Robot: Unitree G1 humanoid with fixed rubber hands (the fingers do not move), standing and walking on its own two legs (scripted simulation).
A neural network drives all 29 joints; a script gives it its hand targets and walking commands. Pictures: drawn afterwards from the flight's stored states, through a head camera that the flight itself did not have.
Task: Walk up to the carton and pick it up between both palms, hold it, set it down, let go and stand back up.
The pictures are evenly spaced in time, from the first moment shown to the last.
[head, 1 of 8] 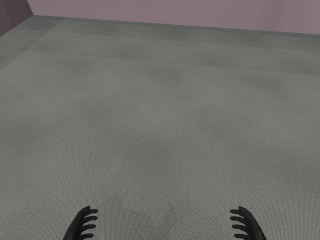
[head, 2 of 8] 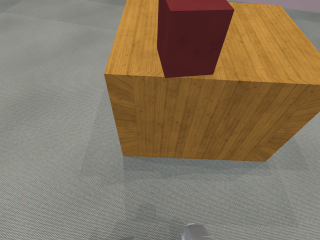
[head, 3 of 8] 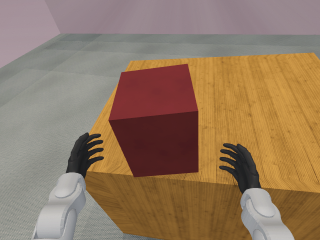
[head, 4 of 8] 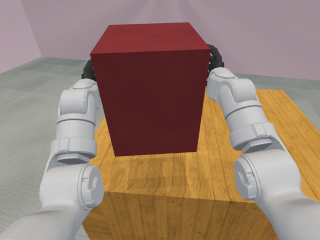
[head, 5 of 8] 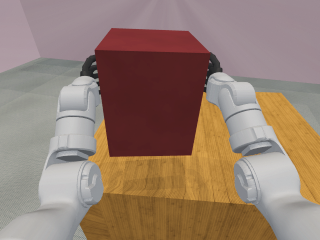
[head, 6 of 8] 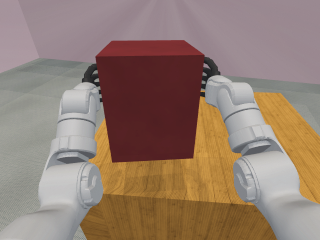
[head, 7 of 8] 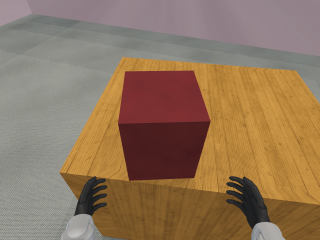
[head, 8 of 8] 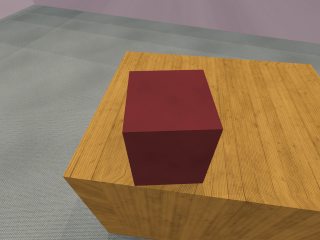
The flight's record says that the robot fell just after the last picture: no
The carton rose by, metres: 0.22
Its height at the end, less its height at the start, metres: +0.00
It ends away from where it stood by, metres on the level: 0.02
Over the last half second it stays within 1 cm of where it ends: yes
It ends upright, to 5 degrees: yes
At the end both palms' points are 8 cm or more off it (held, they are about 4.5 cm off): yes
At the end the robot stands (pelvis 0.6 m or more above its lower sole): yes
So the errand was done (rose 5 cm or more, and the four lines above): yes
